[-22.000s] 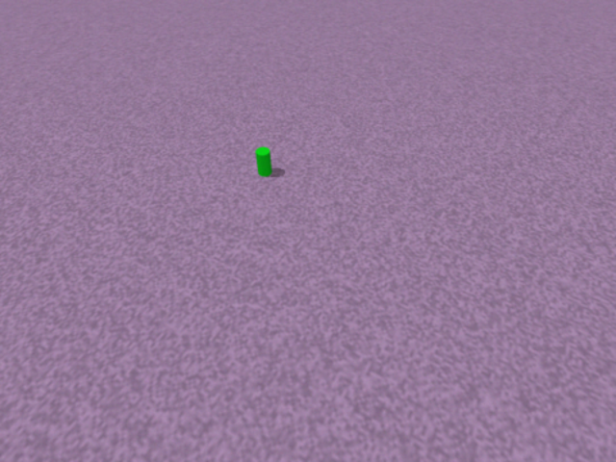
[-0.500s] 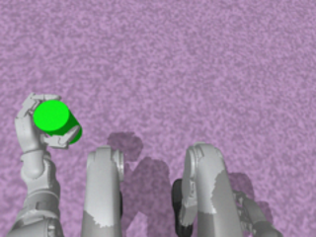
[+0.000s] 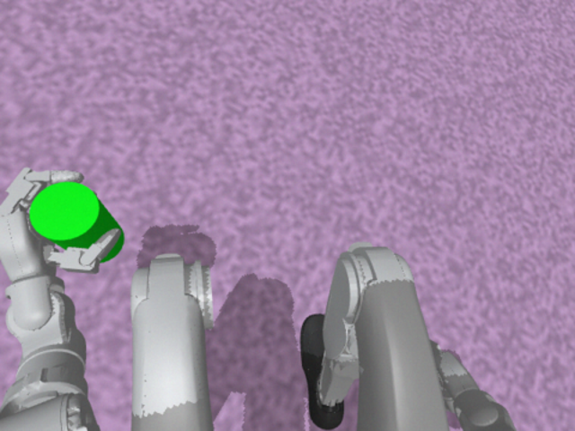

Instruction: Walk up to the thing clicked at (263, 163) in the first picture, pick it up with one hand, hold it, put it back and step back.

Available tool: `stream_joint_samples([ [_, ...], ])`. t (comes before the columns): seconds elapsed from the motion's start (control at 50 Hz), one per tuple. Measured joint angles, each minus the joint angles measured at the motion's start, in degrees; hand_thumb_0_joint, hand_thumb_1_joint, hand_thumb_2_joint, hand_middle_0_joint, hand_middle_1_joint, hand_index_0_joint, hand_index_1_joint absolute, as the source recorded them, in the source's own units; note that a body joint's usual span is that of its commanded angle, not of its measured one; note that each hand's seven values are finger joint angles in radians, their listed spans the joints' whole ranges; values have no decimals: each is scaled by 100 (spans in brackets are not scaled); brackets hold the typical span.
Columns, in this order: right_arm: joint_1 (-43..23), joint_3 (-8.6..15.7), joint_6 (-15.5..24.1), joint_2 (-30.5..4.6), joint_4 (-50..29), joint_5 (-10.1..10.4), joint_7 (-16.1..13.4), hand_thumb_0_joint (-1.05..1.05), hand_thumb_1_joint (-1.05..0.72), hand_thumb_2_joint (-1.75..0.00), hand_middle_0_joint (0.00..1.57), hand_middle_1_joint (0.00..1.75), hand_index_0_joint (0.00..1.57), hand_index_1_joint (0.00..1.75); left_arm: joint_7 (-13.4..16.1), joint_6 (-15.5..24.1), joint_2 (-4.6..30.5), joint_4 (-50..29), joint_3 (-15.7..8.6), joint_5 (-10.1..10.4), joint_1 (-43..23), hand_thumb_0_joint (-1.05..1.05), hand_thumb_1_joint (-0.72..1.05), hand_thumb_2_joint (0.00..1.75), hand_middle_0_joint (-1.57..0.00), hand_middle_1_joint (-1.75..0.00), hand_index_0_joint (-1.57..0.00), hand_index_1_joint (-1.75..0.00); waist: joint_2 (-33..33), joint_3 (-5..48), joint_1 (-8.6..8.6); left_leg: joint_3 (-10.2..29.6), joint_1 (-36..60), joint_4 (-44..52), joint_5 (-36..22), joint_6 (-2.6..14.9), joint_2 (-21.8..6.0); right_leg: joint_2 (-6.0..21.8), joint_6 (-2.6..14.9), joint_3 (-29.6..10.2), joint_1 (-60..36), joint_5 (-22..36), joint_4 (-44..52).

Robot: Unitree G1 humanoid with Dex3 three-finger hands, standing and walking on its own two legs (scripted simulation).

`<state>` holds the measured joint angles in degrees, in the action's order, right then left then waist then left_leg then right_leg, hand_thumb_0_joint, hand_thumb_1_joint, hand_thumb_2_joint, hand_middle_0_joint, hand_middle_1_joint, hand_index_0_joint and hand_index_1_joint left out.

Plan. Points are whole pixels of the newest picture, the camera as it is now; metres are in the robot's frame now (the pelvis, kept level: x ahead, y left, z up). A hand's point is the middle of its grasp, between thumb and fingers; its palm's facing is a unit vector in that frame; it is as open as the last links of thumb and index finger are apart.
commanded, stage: crouch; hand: left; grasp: from the side
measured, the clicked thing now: (84, 227) +0.38 +0.27 -0.11
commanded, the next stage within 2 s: lower in 0.10 s
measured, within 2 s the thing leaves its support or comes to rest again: rests again in 1.44 s
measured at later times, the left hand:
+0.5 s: hand (89, 231) +0.38 +0.27 -0.14, palm faces +0.31 -0.95 -0.02, open 10.2 cm
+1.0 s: hand (93, 234) +0.38 +0.28 -0.19, palm faces +0.36 -0.93 -0.02, open 10.2 cm
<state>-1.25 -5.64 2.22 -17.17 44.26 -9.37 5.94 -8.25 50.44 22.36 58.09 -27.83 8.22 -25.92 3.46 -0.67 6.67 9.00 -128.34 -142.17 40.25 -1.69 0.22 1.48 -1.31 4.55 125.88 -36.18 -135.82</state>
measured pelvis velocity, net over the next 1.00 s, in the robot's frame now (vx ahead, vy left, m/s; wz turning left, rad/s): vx -0.01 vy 0.01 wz -0.10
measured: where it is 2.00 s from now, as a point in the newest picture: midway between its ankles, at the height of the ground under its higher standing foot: (256, 403)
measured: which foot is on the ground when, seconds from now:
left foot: down 0.00-1.00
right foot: down 0.00-1.00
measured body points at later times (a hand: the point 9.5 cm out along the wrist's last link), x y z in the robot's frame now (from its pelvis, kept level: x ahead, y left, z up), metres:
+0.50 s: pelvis -0.01 +0.00 -0.02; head +0.21 +0.11 +0.36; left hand +0.35 +0.32 -0.14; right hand +0.16 -0.26 -0.11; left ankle +0.08 +0.13 -0.28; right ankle +0.12 -0.13 -0.28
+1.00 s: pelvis -0.01 +0.01 -0.04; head +0.21 +0.15 +0.33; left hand +0.36 +0.33 -0.18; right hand +0.15 -0.26 -0.09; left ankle +0.08 +0.13 -0.28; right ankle +0.12 -0.13 -0.28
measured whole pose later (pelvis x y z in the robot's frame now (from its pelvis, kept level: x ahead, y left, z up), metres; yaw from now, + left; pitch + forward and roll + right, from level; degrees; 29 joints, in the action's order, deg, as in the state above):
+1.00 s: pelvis -0.01 +0.01 -0.04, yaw -5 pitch +14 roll -14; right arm -8.8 -20.2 1.8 -20.3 38.2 -17.7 9.0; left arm -1.6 61.9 35.9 74.2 -32.2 6.7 -28.1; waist 11.8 -13.4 10.8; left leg 16.9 -127.2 -151.7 39.8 -1.3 0.8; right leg -0.8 -3.2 10.5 121.4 -32.9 -138.8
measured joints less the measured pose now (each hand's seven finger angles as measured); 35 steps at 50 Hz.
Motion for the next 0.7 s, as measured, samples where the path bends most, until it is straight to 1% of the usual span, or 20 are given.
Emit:
stream_joint_samples([
  [0.28, -198, -234, -56, -56, -87, -141, 68, 0, -94, -92, 21, 30, 21, 30, -22, 133, 179, 126, -40, 38, 39, 0, -40, 110, -71, -101, -71, -103, 122, -242, 22, 142, -62, -279, -5, -1, 21, -33, -32, 100, 2, 52, -169],
  [0.34, -243, -339, -65, -78, -110, -184, 95, 0, -95, -92, 21, 30, 21, 30, 8, 234, 269, 382, -51, 54, -36, 0, -41, 112, -71, -102, -71, -103, 156, -311, 61, 177, -62, -336, -8, 3, 22, -44, -43, 126, -12, 70, -197],
  [0.44, -351, -558, -77, -104, -204, -302, 145, 0, -95, -92, 21, 30, 21, 30, 77, 402, 470, 751, -203, -1, -132, 0, -42, 113, -71, -102, -71, -103, 270, -507, 168, 290, -48, -475, -1, 2, 17, -84, -70, 211, -57, 117, -247],
  [0.5, -395, -680, -75, -121, -255, -374, 170, 0, -95, -92, 21, 30, 21, 30, 86, 494, 605, 829, -251, -40, -130, 0, -42, 113, -71, -102, -71, -103, 375, -636, 229, 352, -37, -561, 0, -5, 21, -102, -79, 256, -89, 141, -284],
  [0.58, -444, -847, -71, -158, -291, -463, 188, 0, -95, -92, 21, 30, 21, 30, 115, 635, 740, 971, -315, -17, -153, 0, -42, 113, -72, -101, -72, -103, 506, -788, 280, 435, -10, -660, 0, -9, 30, -122, -93, 318, -149, 168, -319],
  [0.7, -511, -1032, -89, -215, -379, -600, 207, 0, -95, -92, 21, 30, 21, 30, 255, 767, 939, 1048, -388, -85, -111, 0, -42, 113, -72, -101, -72, -102, 620, -965, 339, 558, 22, -763, -1, -5, 48, -146, -110, 415, -247, 198, -324],
])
